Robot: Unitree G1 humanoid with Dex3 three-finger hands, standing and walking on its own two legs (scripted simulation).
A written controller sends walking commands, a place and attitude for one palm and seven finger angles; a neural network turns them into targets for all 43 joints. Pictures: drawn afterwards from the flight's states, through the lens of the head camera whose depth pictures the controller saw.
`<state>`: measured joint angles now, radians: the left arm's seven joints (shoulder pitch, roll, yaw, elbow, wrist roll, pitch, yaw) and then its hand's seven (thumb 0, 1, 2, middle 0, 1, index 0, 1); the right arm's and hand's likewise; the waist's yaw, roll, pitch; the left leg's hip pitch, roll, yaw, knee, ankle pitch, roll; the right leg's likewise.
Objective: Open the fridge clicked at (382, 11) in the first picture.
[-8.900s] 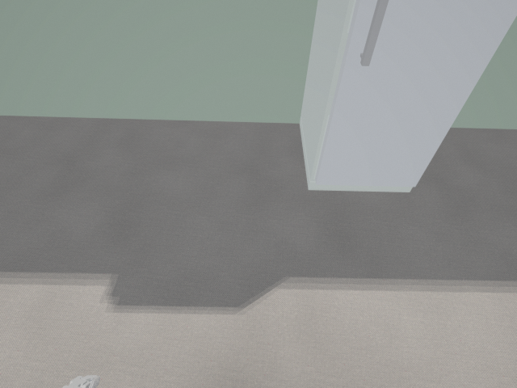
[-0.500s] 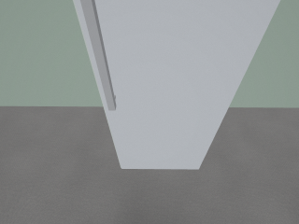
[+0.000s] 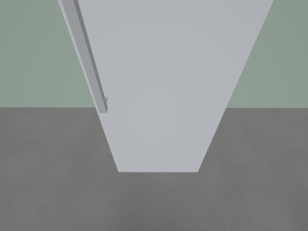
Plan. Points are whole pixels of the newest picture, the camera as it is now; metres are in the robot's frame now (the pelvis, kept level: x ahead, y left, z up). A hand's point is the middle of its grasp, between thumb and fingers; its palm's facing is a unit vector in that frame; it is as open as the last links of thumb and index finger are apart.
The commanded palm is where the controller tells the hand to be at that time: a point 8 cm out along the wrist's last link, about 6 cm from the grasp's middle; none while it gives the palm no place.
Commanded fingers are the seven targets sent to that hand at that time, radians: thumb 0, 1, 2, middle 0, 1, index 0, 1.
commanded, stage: look again from close up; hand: left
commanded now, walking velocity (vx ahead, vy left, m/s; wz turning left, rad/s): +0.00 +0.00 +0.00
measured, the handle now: (92, 62) +0.52 +0.21 +0.16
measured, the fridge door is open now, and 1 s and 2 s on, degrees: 0 0 0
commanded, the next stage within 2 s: raise the hand to about handle height in 0.52 s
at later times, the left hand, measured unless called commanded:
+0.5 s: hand out of the picture +0.01 +0.17 -0.17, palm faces +0.03 -0.97 -0.22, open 7.4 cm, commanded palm none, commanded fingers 0.00 0.90 0.90 -0.20 -0.30 -0.20 -0.30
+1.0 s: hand (82, 224) +0.14 +0.18 -0.03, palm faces +0.05 -1.00 -0.01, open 8.4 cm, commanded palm +0.11 +0.24 -0.02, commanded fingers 0.00 0.43 0.70 -0.23 -0.60 -0.23 -0.60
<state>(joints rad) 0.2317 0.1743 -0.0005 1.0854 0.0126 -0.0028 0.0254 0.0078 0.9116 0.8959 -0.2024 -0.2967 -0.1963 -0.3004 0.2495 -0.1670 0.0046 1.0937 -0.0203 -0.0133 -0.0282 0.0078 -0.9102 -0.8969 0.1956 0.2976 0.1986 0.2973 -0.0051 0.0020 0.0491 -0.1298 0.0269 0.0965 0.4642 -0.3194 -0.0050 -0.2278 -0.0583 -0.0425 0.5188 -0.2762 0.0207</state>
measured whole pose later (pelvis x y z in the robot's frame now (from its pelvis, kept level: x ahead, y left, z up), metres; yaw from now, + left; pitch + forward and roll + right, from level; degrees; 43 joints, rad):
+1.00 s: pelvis -0.05 -0.02 -0.06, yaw +2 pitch +8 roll +1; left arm 0.37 0.20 0.19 0.19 -0.28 -0.51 -0.36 0.01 0.65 0.79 -0.22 -0.46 -0.22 -0.46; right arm 0.16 -0.27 -0.06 0.52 0.03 -0.26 -0.02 0.01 -0.91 -0.90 0.20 0.30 0.20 0.30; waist 0.01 -0.04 -0.10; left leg -0.65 0.05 0.05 0.99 -0.48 -0.03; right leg -0.72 -0.07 -0.07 1.00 -0.43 -0.01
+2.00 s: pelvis -0.03 +0.00 -0.01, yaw +3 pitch +1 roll -1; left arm 0.07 0.39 0.40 0.11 -0.35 -0.04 -0.42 0.00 -0.46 0.32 -0.30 -1.17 -0.29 -1.17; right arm 0.24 -0.25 0.08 0.58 0.05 -0.27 -0.11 0.02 -0.90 -0.90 0.20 0.30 0.20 0.30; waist 0.04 0.04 -0.03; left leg -0.32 0.05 0.02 0.68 -0.38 -0.01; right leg -0.34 -0.05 -0.10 0.63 -0.30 0.01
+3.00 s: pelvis -0.04 -0.01 +0.00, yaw +3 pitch -2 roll +0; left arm -0.16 0.43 0.44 0.33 -0.32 0.02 -0.45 -0.01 -0.50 0.30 -0.30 -1.20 -0.30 -1.20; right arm 0.25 -0.27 0.08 0.61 0.06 -0.25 -0.14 0.02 -0.90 -0.90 0.20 0.30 0.20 0.30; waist 0.05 0.04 0.00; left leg -0.22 0.05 0.03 0.56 -0.30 -0.02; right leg -0.26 -0.04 -0.10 0.53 -0.24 0.00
